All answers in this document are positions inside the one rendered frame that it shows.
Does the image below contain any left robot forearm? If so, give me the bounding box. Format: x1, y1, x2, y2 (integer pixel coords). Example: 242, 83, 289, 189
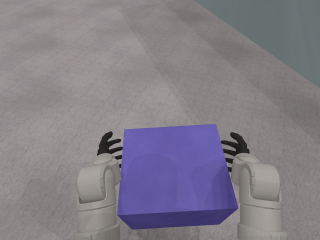
73, 153, 122, 240

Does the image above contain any right robot hand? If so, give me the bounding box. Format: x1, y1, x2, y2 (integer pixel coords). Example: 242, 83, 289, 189
221, 132, 250, 172

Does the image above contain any carton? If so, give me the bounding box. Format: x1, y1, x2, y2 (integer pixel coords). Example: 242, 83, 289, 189
117, 124, 239, 230

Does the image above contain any right robot forearm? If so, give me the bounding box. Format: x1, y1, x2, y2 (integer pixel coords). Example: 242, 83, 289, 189
230, 153, 289, 240

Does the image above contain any left robot hand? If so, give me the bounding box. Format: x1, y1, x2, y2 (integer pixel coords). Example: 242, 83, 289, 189
97, 131, 123, 168

